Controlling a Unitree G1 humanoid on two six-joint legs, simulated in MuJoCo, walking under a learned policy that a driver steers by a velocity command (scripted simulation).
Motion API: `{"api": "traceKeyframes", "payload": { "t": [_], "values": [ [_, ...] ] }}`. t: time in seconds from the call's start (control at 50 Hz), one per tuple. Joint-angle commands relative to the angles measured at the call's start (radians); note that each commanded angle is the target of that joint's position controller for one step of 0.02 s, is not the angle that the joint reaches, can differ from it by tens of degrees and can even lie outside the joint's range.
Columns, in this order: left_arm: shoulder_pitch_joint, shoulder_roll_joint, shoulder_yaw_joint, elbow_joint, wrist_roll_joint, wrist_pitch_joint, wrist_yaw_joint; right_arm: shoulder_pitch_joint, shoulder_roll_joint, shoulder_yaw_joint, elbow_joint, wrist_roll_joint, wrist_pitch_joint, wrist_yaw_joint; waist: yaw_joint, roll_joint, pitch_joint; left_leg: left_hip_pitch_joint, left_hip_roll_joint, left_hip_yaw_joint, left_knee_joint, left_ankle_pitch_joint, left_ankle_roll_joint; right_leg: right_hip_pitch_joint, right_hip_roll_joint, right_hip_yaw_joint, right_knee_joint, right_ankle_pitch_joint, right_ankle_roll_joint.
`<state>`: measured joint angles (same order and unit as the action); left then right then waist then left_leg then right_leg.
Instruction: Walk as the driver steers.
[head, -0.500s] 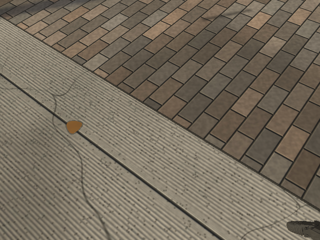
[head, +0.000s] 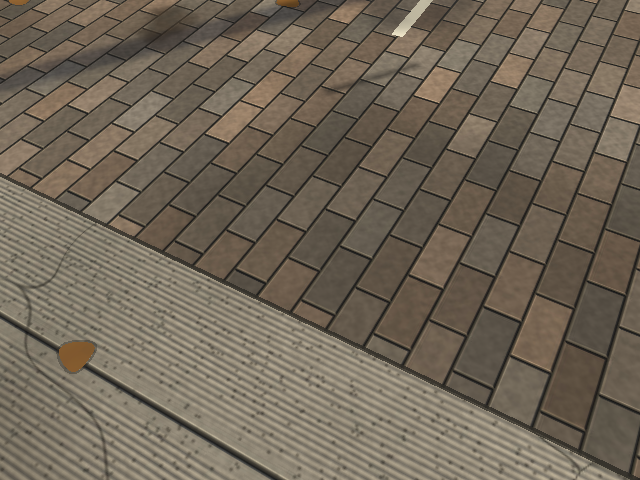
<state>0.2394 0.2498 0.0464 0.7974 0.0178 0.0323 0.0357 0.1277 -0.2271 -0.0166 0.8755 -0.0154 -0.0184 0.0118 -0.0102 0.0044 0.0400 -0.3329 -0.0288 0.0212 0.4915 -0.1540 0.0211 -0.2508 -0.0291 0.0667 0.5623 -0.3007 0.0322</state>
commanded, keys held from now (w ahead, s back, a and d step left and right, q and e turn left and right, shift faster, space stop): no key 0.40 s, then w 0.50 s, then w+q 0.10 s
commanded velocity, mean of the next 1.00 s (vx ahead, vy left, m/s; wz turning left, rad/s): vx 0.20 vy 0.00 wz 0.00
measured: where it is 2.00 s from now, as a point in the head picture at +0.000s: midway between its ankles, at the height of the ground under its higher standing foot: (287, 344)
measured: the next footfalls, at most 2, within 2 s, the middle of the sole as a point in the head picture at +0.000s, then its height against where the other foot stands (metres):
right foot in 1.08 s outside the picture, level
left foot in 1.62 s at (259, 402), level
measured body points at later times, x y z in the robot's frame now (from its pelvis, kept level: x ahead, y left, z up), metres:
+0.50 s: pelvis +0.05 -0.01 +0.00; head +0.05 -0.02 +0.45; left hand +0.11 +0.24 -0.14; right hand +0.15 -0.28 -0.14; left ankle +0.07 +0.11 -0.73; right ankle +0.00 -0.14 -0.73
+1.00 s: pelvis +0.22 -0.01 +0.00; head +0.25 -0.01 +0.45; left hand +0.45 +0.21 -0.08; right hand +0.13 -0.27 -0.13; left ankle +0.07 +0.10 -0.73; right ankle +0.39 -0.15 -0.70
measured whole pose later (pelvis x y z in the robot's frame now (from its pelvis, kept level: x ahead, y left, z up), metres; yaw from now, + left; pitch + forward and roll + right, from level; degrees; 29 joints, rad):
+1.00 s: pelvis +0.22 -0.01 +0.00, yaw +2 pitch +2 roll +1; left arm 0.00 0.25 0.04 0.79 -0.03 -0.09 -0.02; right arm 0.44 -0.23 -0.03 1.08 0.02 -0.07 -0.01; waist -0.11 -0.02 0.03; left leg 0.10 -0.02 -0.01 0.20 -0.33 0.02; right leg -0.58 -0.06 0.00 0.58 -0.04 0.00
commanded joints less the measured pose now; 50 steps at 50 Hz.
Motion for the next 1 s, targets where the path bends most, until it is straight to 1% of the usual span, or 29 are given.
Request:
{"api": "traceKeyframes", "payload": {
  "t": [0.02,0.08,0.16,0.26,0.4,0.42,0.46,0.48,0.5,0.52,0.54,0.56,0.58,0.6,0.62,0.64,0.66,0.68,0.7,0.72,0.74,0.76,0.78,0.8,0.84,0.88,0.9,0.94,1.0],
  "values": [
    [0.006,0.101,0.023,-0.038,0.007,-0.031,-0.001,-0.050,-0.106,-0.024,-0.055,0.002,-0.015,-0.007,-0.001,-0.072,-0.026,0.070,0.067,-0.077,-0.078,-0.153,0.012,-0.067,-0.039,0.046,-0.151,-0.068,-0.059],
    [0.026,0.101,0.022,-0.023,-0.004,-0.054,-0.002,-0.021,-0.108,-0.024,-0.028,0.003,-0.014,-0.010,-0.002,-0.062,-0.046,0.089,0.062,-0.063,-0.037,-0.008,0.024,-0.029,-0.036,0.039,-0.119,0.088,-0.045],
    [0.041,0.102,0.021,-0.005,-0.009,-0.056,-0.001,-0.025,-0.112,-0.026,0.000,0.009,-0.008,-0.011,0.004,-0.031,-0.066,0.123,0.065,-0.060,-0.007,0.116,0.024,-0.007,-0.027,0.029,-0.096,0.178,-0.046],
    [0.042,0.097,0.017,0.019,-0.011,-0.054,-0.001,-0.031,-0.120,-0.029,0.037,0.013,0.005,-0.017,0.005,-0.011,-0.070,0.148,0.068,-0.062,0.006,0.167,0.022,0.007,-0.018,0.019,-0.091,0.227,-0.045],
    [0.039,0.087,0.012,0.064,-0.012,-0.053,0.000,-0.041,-0.127,-0.032,0.087,0.016,0.019,-0.030,0.003,-0.009,-0.064,0.169,0.069,-0.064,0.004,0.176,0.018,0.018,-0.009,0.005,-0.106,0.240,-0.043],
    [0.063,0.079,0.011,0.083,-0.013,-0.051,0.000,-0.025,-0.116,-0.030,0.104,0.016,0.021,-0.030,0.005,-0.014,-0.083,0.176,0.055,-0.048,0.005,0.075,0.018,0.030,-0.001,-0.003,-0.122,0.140,-0.047],
    [0.065,0.104,0.020,0.093,-0.022,-0.047,0.001,-0.024,-0.125,-0.036,0.117,0.027,0.024,-0.031,0.006,-0.051,-0.023,0.109,0.009,-0.010,0.041,-0.269,0.023,-0.016,-0.005,0.024,-0.157,-0.177,-0.090],
    [0.068,0.113,0.022,0.091,-0.026,-0.050,0.002,-0.037,-0.127,-0.037,0.113,0.029,0.018,-0.031,0.013,-0.069,0.026,0.043,0.001,-0.006,0.058,-0.378,0.027,-0.036,-0.031,0.069,-0.188,-0.316,-0.119],
    [0.088,0.124,0.025,0.092,-0.031,-0.058,0.002,-0.056,-0.124,-0.037,0.104,0.032,0.005,-0.028,0.025,-0.090,0.068,-0.024,-0.001,-0.003,0.092,-0.407,0.029,-0.034,-0.071,0.133,-0.230,-0.410,-0.150],
    [0.115,0.145,0.031,0.101,-0.037,-0.070,0.002,-0.073,-0.110,-0.035,0.095,0.037,-0.014,-0.023,0.034,-0.132,0.097,-0.084,-0.006,0.016,0.151,-0.368,0.028,-0.008,-0.132,0.224,-0.280,-0.461,-0.185],
    [0.123,0.168,0.039,0.108,-0.042,-0.081,0.001,-0.083,-0.098,-0.034,0.089,0.041,-0.034,-0.017,0.033,-0.175,0.125,-0.131,-0.003,0.030,0.204,-0.297,0.032,0.018,-0.200,0.317,-0.320,-0.463,-0.222],
    [0.114,0.173,0.041,0.110,-0.044,-0.092,0.001,-0.084,-0.098,-0.034,0.085,0.043,-0.052,-0.010,0.026,-0.185,0.146,-0.145,0.018,0.012,0.208,-0.261,0.046,0.021,-0.239,0.363,-0.325,-0.400,-0.243],
    [0.092,0.163,0.039,0.106,-0.043,-0.099,-0.001,-0.057,-0.099,-0.036,0.093,0.045,-0.067,-0.002,0.003,-0.180,0.139,-0.108,0.027,0.006,0.168,-0.247,0.060,0.019,-0.238,0.347,-0.301,-0.304,-0.237],
    [0.057,0.152,0.036,0.097,-0.042,-0.101,-0.005,0.009,-0.101,-0.041,0.119,0.048,-0.076,0.004,-0.033,-0.169,0.113,-0.004,0.024,0.007,0.097,-0.228,0.071,-0.011,-0.206,0.288,-0.259,-0.215,-0.212],
    [0.000,0.136,0.031,0.076,-0.042,-0.102,-0.008,0.115,-0.121,-0.052,0.162,0.050,-0.080,0.008,-0.081,-0.133,0.081,0.142,0.029,-0.022,0.028,-0.196,0.083,-0.081,-0.145,0.194,-0.178,-0.119,-0.170],
    [-0.053,0.092,0.018,0.037,-0.043,-0.112,-0.008,0.217,-0.194,-0.075,0.196,0.049,-0.085,0.009,-0.110,0.035,0.058,0.281,0.120,-0.231,-0.090,-0.258,0.140,-0.208,-0.012,0.023,0.060,0.016,-0.096],
    [-0.054,0.065,0.014,0.010,-0.038,-0.130,-0.004,0.345,-0.294,-0.102,0.221,0.044,-0.085,0.015,-0.143,0.282,-0.010,0.478,0.317,-0.618,-0.242,-0.229,0.265,-0.396,0.087,-0.072,0.395,-0.074,-0.028],
    [-0.059,0.099,0.023,0.005,-0.053,-0.143,-0.006,0.330,-0.220,-0.074,0.215,0.024,-0.093,0.018,-0.120,0.219,-0.018,0.519,0.396,-0.739,-0.281,-0.163,0.297,-0.526,0.071,0.026,0.596,-0.261,-0.038],
    [-0.039,0.101,0.025,0.014,-0.068,-0.151,-0.014,0.275,-0.174,-0.059,0.197,0.023,-0.101,0.020,-0.079,0.136,0.012,0.503,0.385,-0.653,-0.255,-0.115,0.273,-0.571,0.021,0.057,0.679,-0.213,-0.066],
    [-0.033,0.090,0.023,0.023,-0.067,-0.154,-0.020,0.242,-0.153,-0.052,0.180,0.023,-0.104,0.020,-0.059,0.087,0.012,0.487,0.354,-0.553,-0.253,-0.089,0.244,-0.590,-0.020,0.044,0.682,-0.129,-0.087],
    [-0.051,0.093,0.028,0.021,-0.059,-0.153,-0.025,0.220,-0.134,-0.042,0.171,0.025,-0.102,0.021,-0.047,0.053,0.034,0.458,0.330,-0.460,-0.268,-0.020,0.220,-0.596,-0.056,0.025,0.637,-0.055,-0.092],
    [-0.065,0.097,0.035,0.018,-0.048,-0.149,-0.029,0.216,-0.113,-0.032,0.170,0.023,-0.096,0.018,-0.040,0.059,0.030,0.422,0.295,-0.378,-0.286,0.040,0.194,-0.553,-0.080,0.006,0.583,0.001,-0.089],
    [-0.070,0.085,0.034,0.014,-0.043,-0.144,-0.035,0.233,-0.108,-0.028,0.173,0.022,-0.087,0.013,-0.039,0.076,0.026,0.401,0.267,-0.322,-0.305,0.082,0.183,-0.519,-0.086,-0.015,0.533,0.033,-0.077],
    [-0.085,0.070,0.031,0.009,-0.040,-0.139,-0.040,0.248,-0.113,-0.027,0.174,0.022,-0.080,0.005,-0.040,0.079,0.026,0.388,0.253,-0.279,-0.322,0.119,0.182,-0.503,-0.086,-0.037,0.477,0.059,-0.060],
    [-0.159,0.040,0.019,-0.019,-0.038,-0.131,-0.043,0.257,-0.147,-0.030,0.167,0.019,-0.070,-0.013,-0.050,0.065,0.045,0.342,0.238,-0.216,-0.352,0.158,0.184,-0.478,-0.076,-0.069,0.327,0.117,-0.030],
    [-0.238,0.016,0.004,-0.046,-0.040,-0.130,-0.048,0.262,-0.177,-0.035,0.158,0.018,-0.065,-0.024,-0.066,0.069,0.059,0.277,0.222,-0.165,-0.374,0.146,0.174,-0.406,-0.053,-0.092,0.166,0.208,-0.018],
    [-0.264,0.020,0.002,-0.053,-0.043,-0.130,-0.051,0.272,-0.187,-0.038,0.157,0.020,-0.064,-0.025,-0.071,0.080,0.063,0.254,0.218,-0.147,-0.382,0.132,0.169,-0.365,-0.039,-0.103,0.109,0.245,-0.016],
    [-0.314,0.041,0.003,-0.072,-0.047,-0.130,-0.057,0.311,-0.185,-0.040,0.165,0.031,-0.064,-0.024,-0.080,0.087,0.082,0.232,0.236,-0.161,-0.387,0.115,0.171,-0.311,-0.023,-0.100,0.047,0.288,-0.018],
    [-0.320,0.085,0.014,-0.090,-0.050,-0.137,-0.065,0.309,-0.189,-0.049,0.163,0.043,-0.059,-0.027,-0.040,0.088,0.091,0.289,0.280,-0.189,-0.345,0.167,0.151,-0.269,-0.019,-0.058,-0.030,0.289,-0.046]
  ]
}}
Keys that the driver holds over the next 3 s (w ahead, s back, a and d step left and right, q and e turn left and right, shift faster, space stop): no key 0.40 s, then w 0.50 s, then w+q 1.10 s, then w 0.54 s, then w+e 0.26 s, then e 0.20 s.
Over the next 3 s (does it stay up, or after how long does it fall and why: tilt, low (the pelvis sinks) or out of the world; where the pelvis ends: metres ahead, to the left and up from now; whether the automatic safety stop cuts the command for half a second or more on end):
stays up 1.15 0.45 0.01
